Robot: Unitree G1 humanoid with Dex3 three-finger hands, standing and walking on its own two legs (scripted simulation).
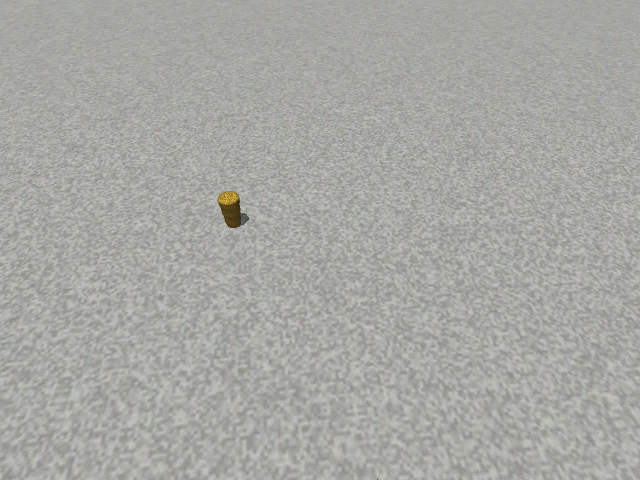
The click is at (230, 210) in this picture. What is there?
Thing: tapered cup
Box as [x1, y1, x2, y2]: [218, 191, 240, 227]
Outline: 223,192 218,196 219,205 221,207 227,225 230,227 235,227 240,223 238,195 232,191
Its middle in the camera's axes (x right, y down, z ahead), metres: -0.40 -0.15 +1.74
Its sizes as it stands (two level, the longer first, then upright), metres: 0.091 0.091 0.152
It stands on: the floor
